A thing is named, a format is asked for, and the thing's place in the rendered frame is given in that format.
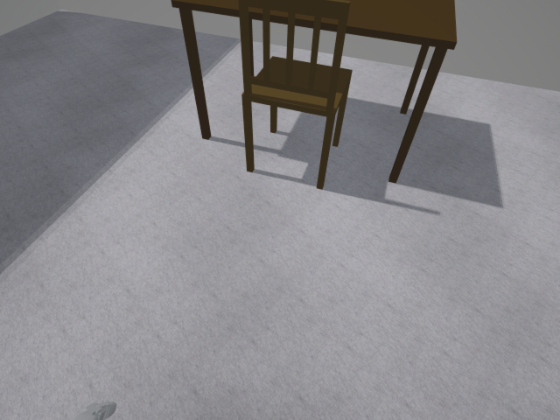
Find table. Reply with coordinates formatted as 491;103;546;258
171;0;457;183

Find robot left hand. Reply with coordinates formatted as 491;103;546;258
72;402;116;420

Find chair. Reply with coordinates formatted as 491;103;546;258
238;0;353;190

